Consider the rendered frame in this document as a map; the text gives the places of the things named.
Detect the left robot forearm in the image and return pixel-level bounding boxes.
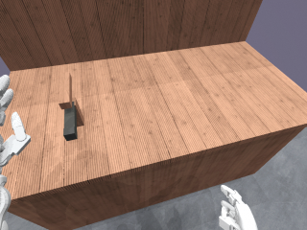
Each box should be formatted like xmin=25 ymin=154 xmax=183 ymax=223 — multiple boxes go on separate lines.
xmin=0 ymin=174 xmax=12 ymax=230

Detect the right robot hand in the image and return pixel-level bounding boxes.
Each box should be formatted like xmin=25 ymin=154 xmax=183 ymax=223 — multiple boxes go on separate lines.
xmin=219 ymin=185 xmax=258 ymax=230

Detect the counter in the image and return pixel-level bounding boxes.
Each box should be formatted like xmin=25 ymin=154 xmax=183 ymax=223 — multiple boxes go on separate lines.
xmin=0 ymin=0 xmax=307 ymax=230

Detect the left robot hand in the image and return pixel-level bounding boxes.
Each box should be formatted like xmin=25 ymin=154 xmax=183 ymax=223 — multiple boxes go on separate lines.
xmin=0 ymin=75 xmax=31 ymax=174

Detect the tap lever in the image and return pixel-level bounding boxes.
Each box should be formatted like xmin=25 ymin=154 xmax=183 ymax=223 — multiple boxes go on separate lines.
xmin=63 ymin=102 xmax=78 ymax=141

